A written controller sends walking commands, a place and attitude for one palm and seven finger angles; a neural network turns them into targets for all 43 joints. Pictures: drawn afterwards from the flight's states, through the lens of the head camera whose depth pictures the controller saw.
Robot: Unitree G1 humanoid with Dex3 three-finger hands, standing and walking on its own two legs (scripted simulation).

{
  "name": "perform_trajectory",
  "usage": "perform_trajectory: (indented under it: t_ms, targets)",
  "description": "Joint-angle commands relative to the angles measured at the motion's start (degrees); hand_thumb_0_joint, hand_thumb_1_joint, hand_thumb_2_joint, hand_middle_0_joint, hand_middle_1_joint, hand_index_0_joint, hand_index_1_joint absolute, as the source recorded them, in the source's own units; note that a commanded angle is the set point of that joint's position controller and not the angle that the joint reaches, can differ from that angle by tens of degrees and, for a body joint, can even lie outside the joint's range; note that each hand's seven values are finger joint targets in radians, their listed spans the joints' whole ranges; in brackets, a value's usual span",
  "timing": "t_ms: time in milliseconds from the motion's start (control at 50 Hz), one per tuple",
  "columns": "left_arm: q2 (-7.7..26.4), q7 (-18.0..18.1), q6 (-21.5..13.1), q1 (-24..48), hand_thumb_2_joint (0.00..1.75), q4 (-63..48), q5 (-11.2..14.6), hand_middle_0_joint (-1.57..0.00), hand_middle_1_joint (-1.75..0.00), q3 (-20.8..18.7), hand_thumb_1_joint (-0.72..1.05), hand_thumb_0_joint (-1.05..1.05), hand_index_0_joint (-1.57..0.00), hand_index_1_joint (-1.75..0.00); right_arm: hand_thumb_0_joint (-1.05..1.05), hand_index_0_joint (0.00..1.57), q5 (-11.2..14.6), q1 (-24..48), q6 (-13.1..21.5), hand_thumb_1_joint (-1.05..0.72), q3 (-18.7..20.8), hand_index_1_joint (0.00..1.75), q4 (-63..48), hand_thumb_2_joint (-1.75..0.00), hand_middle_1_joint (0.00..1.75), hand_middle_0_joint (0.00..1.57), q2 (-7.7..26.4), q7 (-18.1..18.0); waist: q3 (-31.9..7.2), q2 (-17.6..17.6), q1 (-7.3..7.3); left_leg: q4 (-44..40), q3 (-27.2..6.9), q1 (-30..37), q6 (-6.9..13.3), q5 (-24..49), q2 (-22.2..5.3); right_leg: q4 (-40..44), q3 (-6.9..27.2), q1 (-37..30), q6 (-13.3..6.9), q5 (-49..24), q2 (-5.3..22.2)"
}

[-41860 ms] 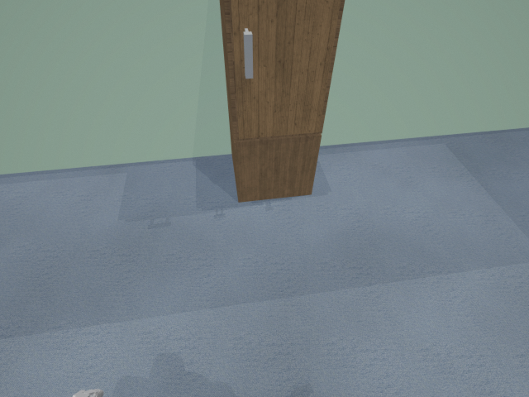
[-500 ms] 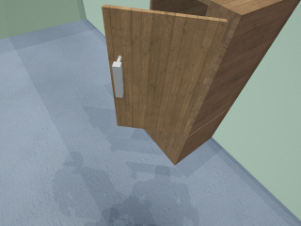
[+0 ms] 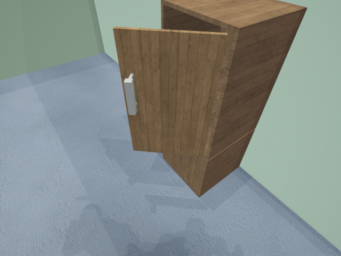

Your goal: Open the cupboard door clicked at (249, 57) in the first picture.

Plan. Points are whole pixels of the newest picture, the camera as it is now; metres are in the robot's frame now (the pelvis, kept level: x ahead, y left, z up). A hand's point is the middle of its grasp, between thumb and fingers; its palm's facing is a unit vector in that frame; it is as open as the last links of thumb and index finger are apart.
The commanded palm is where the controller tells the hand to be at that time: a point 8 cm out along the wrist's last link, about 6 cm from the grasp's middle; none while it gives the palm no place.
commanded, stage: come to a stop and stand still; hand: left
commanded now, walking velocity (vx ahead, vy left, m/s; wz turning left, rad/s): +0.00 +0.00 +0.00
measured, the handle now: (132, 94) +0.65 +0.18 +0.03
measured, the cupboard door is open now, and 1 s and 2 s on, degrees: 47 47 47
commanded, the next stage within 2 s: look again from close up in 0.88 s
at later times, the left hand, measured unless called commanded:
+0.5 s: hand out of the picture -0.03 +0.21 -0.17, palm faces +0.00 -0.98 -0.22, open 7.4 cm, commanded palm none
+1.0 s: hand out of the picture -0.06 +0.20 -0.17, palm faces +0.03 -0.99 -0.17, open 7.4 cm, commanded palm none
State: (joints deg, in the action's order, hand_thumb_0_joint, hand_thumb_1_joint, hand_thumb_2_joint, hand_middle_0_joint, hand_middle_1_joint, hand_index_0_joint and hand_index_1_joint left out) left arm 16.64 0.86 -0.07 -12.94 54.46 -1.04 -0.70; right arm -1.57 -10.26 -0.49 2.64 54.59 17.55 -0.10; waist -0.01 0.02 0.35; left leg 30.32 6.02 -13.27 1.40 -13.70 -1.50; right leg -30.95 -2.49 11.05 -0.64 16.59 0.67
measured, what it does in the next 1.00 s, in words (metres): stands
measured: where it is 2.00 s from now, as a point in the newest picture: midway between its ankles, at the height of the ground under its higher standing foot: outside the picture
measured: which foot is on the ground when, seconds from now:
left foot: down 0.00-1.00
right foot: down 0.00-1.00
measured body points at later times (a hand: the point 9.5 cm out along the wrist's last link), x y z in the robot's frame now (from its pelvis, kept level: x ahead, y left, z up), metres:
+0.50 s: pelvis -0.03 +0.01 +0.01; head -0.04 +0.03 +0.46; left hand -0.03 +0.26 -0.15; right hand -0.05 -0.24 -0.14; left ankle +0.03 +0.10 -0.73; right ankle +0.01 -0.11 -0.73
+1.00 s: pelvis -0.03 +0.04 +0.01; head -0.03 +0.05 +0.45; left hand -0.06 +0.25 -0.16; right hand +0.00 -0.20 -0.14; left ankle +0.03 +0.10 -0.73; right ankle +0.01 -0.11 -0.73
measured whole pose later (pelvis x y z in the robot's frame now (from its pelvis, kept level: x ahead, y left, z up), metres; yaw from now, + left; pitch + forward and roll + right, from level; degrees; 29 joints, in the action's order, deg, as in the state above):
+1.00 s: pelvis -0.03 +0.04 +0.01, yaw +0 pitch -2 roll -1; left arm 8.6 1.9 -0.3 -21.8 62.7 -1.8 -0.2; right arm -0.7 -14.6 -0.1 1.7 62.8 9.5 -0.2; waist 0.6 -1.1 -0.6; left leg 24.7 7.3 -14.6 4.3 -8.7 1.0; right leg -25.1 -1.1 12.5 2.2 10.7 2.7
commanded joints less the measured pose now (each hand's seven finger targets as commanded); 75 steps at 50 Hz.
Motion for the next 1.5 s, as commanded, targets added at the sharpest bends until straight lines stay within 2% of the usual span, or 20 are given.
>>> perform_trajectory:
  t_ms: [0, 100, 200, 340, 500, 560, 640, 680, 780, 900, 940, 1060, 1100, 1160, 1260, 1380, 1480]
  targets:
    - [10.94, 0.18, -1.42, 2.53, 0.9, -3.1, -0.1, -0.2, -0.3, -1.9, 0.9, 0.0, -0.2, -0.3, 0.0, 0.2, -0.01, 1.13, 1.44, -0.9, 1.29, 0.3, -2.85, -0.9, 0.3, 0.2, 8.34, -0.03, 4.75, -1.08, 0.59, -9.02, -7.29, -1.21, 1.21, -6.76, -4.03, 13.49, 9.51, 7.67, -2.57, 9.61, 6.14]
    - [11.0, 0.0, -1.28, 2.24, 0.9, -1.81, -0.13, -0.2, -0.3, -1.59, 0.9, 0.0, -0.2, -0.3, 0.0, 0.2, 0.01, -0.46, 1.44, -0.9, 0.8, 0.3, -1.04, -0.9, 0.3, 0.2, 8.69, 0.16, 4.45, -1.02, 0.59, -10.34, -7.55, -1.82, 0.77, -9.17, -4.15, 15.17, 9.64, 7.92, -2.02, 12.69, 6.42]
    - [9.87, 0.04, -1.26, 0.6, 0.9, -0.1, -0.06, -0.2, -0.3, -1.33, 0.9, 0.0, -0.2, -0.3, 0.0, 0.2, 0.15, -2.44, 1.57, -0.9, 0.38, 0.3, 1.15, -0.9, 0.3, 0.2, 7.84, 0.13, 4.25, -1.85, 0.34, -11.2, -8.13, -2.68, 0.67, -9.18, -4.32, 15.57, 9.47, 6.8, -1.76, 11.89, 6.49]
    - [6.36, 0.44, -1.06, -3.28, 0.9, 2.89, -0.02, -0.2, -0.3, -0.7, 0.9, 0.0, -0.2, -0.3, 0.0, 0.2, 0.51, -5.16, 1.72, -0.9, -0.07, 0.3, 4.77, -0.9, 0.3, 0.2, 5.4, -0.15, 4.94, 0.15, -0.23, -13.98, -9.48, -4.76, 0.71, -10.53, -5.38, 13.94, 7.16, 3.89, -1.15, 6.19, 5.71]
    - [1.9, 0.99, -0.94, -8.02, 0.9, 5.4, -0.19, -0.2, -0.3, -0.12, 0.9, 0.0, -0.2, -0.3, 0.0, 0.2, 0.84, -7.43, 1.58, -0.9, -0.09, 0.3, 6.94, -0.9, 0.3, 0.2, 2.28, -0.54, 4.36, 0.48, -0.27, -15.33, -9.94, -4.67, 0.68, -10.44, -5.9, 12.27, 5.75, 2.49, -0.69, 1.48, 5.35]
    - [0.61, 1.18, -0.87, -9.44, 0.9, 5.98, -0.31, -0.2, -0.3, 0.01, 0.9, 0.0, -0.2, -0.3, 0.0, 0.2, 0.91, -7.76, 1.46, -0.9, 0.01, 0.3, 7.2, -0.9, 0.3, 0.2, 1.4, -0.62, 4.64, 1.1, -0.27, -15.8, -10.14, -4.58, 0.69, -11.15, -5.97, 11.62, 5.41, 2.92, -0.51, 0.73, 5.07]
    - [-1.06, 1.4, -0.91, -10.83, 0.9, 6.54, -0.43, -0.2, -0.3, 0.18, 0.9, 0.0, -0.2, -0.3, 0.0, 0.2, 1.01, -7.95, 1.33, -0.9, 0.13, 0.3, 7.32, -0.9, 0.3, 0.2, -0.04, -0.68, 5.04, 0.28, -0.16, -15.66, -9.89, -4.05, 0.63, -10.55, -6.0, 11.45, 5.21, 3.6, -0.38, -0.04, 5.01]
    - [-1.67, 1.42, -0.82, -11.68, 0.9, 6.72, -0.54, -0.2, -0.3, 0.14, 0.9, 0.0, -0.2, -0.3, 0.0, 0.2, 1.01, -7.91, 1.26, -0.9, 0.25, 0.3, 7.26, -0.9, 0.3, 0.2, -0.26, -0.7, 5.18, 1.23, -0.21, -16.42, -10.24, -4.36, 0.68, -12.44, -6.2, 10.87, 4.81, 3.87, -0.12, 0.07, 4.71]
    - [-2.83, 1.51, -0.79, -13.21, 0.9, 6.88, -0.76, -0.2, -0.3, -0.04, 0.9, 0.0, -0.2, -0.3, 0.0, 0.2, 0.98, -7.32, 1.17, -0.9, 0.55, 0.3, 6.72, -0.9, 0.3, 0.2, -0.72, -0.72, 5.52, 0.38, -0.36, -16.68, -10.52, -4.6, 0.83, -13.37, -6.24, 10.27, 4.72, 4.53, -0.03, -0.04, 4.41]
    - [-2.52, 1.46, -1.05, -13.05, 0.9, 6.64, -0.85, -0.2, -0.3, -0.41, 0.9, 0.0, -0.2, -0.3, 0.0, 0.2, 0.97, -6.59, 1.28, -0.9, 0.89, 0.3, 6.27, -0.9, 0.3, 0.2, -0.32, -0.68, 5.34, 0.52, -0.2, -16.36, -10.32, -3.43, 0.87, -12.65, -6.17, 10.69, 5.12, 5.47, -0.07, 0.36, 4.64]
    - [-2.11, 1.46, -1.23, -13.02, 0.9, 6.59, -0.82, -0.2, -0.3, -0.49, 0.9, 0.0, -0.2, -0.3, 0.0, 0.2, 1.03, -6.25, 1.49, -0.9, 0.84, 0.3, 6.16, -0.9, 0.3, 0.2, -0.19, -0.66, 4.5, 0.09, -0.31, -15.93, -10.12, -2.83, 1.01, -10.55, -6.13, 10.74, 5.25, 4.61, -0.26, -1.47, 4.96]
    - [-1.36, 1.33, -1.19, -12.2, 0.9, 6.66, -0.77, -0.2, -0.3, -0.49, 0.9, 0.0, -0.2, -0.3, 0.0, 0.2, 1.0, -5.62, 1.46, -0.9, 0.82, 0.3, 6.08, -0.9, 0.3, 0.2, 0.52, -0.62, 5.37, 0.56, -0.36, -16.71, -10.38, -2.95, 0.96, -11.43, -6.18, 11.19, 5.28, 4.72, -0.13, -0.71, 5.0]
    - [-1.04, 1.29, -1.22, -11.89, 0.9, 6.59, -0.75, -0.2, -0.3, -0.52, 0.9, 0.0, -0.2, -0.3, 0.0, 0.2, 0.96, -5.44, 1.41, -0.9, 0.77, 0.3, 6.12, -0.9, 0.3, 0.2, 0.85, -0.58, 5.39, -0.39, -0.36, -16.69, -10.42, -2.88, 0.96, -11.32, -6.06, 11.6, 5.48, 4.66, -0.13, -0.25, 5.13]
    - [-0.61, 1.28, -1.37, -11.2, 0.9, 6.44, -0.61, -0.2, -0.3, -0.56, 0.9, 0.0, -0.2, -0.3, 0.0, 0.2, 0.97, -5.5, 1.63, -0.9, 0.68, 0.3, 6.17, -0.9, 0.3, 0.2, 0.8, -0.56, 3.81, -0.08, -0.22, -16.14, -10.02, -1.23, 0.92, -8.44, -5.97, 11.82, 5.83, 3.94, -0.36, -1.89, 5.43]
    - [0.22, 1.29, -1.35, -9.93, 0.9, 6.37, -0.56, -0.2, -0.3, -0.48, 0.9, 0.0, -0.2, -0.3, 0.0, 0.2, 1.04, -5.11, 1.72, -0.9, 0.5, 0.3, 6.7, -0.9, 0.3, 0.2, 1.19, -0.5, 4.22, 0.06, -0.25, -16.76, -9.97, -1.17, 0.75, -7.91, -6.22, 12.05, 5.61, 2.93, -0.22, -3.0, 5.57]
    - [0.3, 1.28, -1.22, -9.24, 0.9, 6.54, -0.47, -0.2, -0.3, -0.44, 0.9, 0.0, -0.2, -0.3, 0.0, 0.2, 0.96, -5.11, 1.74, -0.9, 0.26, 0.3, 7.21, -0.9, 0.3, 0.2, 1.34, -0.51, 4.01, 0.65, -0.36, -17.59, -10.04, -0.64, 0.61, -7.59, -6.33, 12.01, 5.19, 2.25, -0.06, -3.88, 5.65]
    - [0.17, 1.3, -1.18, -8.71, 0.9, 6.62, -0.45, -0.2, -0.3, -0.23, 0.9, 0.0, -0.2, -0.3, 0.0, 0.2, 1.0, -5.25, 1.57, -0.9, 0.15, 0.3, 7.51, -0.9, 0.3, 0.2, 1.06, -0.51, 4.42, -0.38, -0.23, -17.3, -9.5, -0.13, 0.44, -7.16, -6.14, 12.66, 5.64, 2.83, 0.01, -3.3, 5.68]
